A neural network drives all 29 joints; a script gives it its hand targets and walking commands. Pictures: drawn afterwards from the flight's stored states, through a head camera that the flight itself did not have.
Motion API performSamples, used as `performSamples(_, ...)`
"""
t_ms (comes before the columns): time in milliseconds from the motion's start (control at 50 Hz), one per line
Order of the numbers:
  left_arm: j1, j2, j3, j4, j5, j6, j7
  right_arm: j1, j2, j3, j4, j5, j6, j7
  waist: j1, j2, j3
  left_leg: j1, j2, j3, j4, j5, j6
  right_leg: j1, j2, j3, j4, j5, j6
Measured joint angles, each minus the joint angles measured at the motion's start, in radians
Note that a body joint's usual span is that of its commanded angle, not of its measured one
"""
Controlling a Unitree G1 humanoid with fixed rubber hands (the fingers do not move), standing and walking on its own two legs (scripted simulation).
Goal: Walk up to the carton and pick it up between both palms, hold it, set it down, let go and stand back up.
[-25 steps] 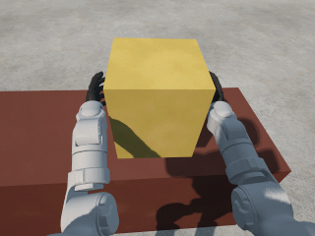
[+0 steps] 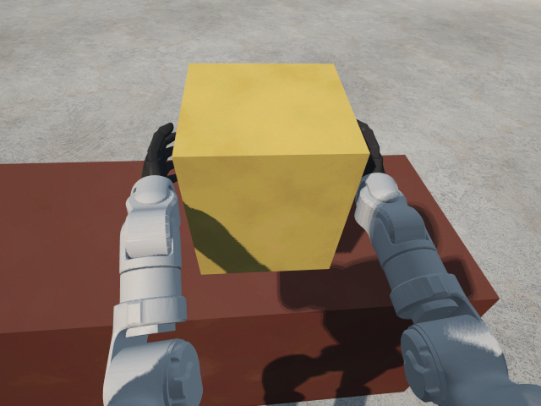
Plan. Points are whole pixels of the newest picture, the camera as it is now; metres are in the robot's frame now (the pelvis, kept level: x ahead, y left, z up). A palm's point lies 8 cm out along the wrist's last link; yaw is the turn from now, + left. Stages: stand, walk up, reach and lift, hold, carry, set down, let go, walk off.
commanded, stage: reach and lift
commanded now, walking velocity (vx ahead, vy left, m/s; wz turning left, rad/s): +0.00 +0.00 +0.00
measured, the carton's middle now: (264, 173) +0.40 -0.01 +0.16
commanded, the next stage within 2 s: hold in 0.30 s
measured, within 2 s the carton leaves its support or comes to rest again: neither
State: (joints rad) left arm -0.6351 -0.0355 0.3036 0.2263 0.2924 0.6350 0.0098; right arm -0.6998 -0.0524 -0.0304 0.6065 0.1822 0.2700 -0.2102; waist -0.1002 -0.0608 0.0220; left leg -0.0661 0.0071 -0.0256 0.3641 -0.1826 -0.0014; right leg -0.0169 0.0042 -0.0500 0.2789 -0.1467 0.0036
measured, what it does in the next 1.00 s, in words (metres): stands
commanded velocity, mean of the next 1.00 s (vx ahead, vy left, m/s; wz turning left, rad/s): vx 0.00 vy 0.00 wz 0.00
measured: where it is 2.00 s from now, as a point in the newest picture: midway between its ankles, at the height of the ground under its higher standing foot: outside the picture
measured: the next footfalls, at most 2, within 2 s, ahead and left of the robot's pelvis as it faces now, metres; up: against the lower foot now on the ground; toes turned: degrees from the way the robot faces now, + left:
none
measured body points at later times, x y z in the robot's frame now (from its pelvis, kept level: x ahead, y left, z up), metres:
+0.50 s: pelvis +0.00 +0.00 +0.00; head -0.05 +0.03 +0.45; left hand +0.38 +0.15 +0.19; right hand +0.38 -0.15 +0.19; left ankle +0.02 +0.11 -0.75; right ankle +0.01 -0.12 -0.75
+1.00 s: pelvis -0.01 +0.00 +0.00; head -0.06 +0.03 +0.45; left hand +0.37 +0.16 +0.21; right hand +0.38 -0.15 +0.21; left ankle +0.02 +0.11 -0.75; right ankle +0.01 -0.12 -0.75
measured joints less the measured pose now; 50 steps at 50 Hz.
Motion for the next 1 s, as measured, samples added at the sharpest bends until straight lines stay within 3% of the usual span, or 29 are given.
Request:
performSamples(560, 0.006, -0.007, 0.011, -0.099, 0.009, 0.091, -0.007, -0.021, -0.014, 0.029, -0.055, 0.041, 0.075, -0.013, 0.005, 0.010, 0.000, 0.015, 0.002, 0.000, 0.005, 0.002, 0.001, 0.017, 0.002, 0.000, 0.001, 0.004, -0.001)
performSamples(820, -0.064, 0.006, 0.039, -0.035, 0.017, 0.117, -0.015, -0.081, -0.002, -0.014, 0.000, 0.019, 0.107, -0.007, 0.021, 0.008, -0.018, 0.005, 0.000, 0.004, -0.005, 0.016, 0.001, -0.004, 0.000, 0.004, 0.013, 0.008, -0.004)
performSamples(1000, -0.058, 0.011, 0.036, -0.055, 0.010, 0.123, -0.017, -0.087, -0.012, 0.007, -0.015, 0.037, 0.116, -0.017, 0.012, 0.011, -0.022, 0.000, 0.001, -0.002, 0.000, 0.013, -0.001, -0.004, 0.001, -0.001, 0.010, 0.008, -0.004)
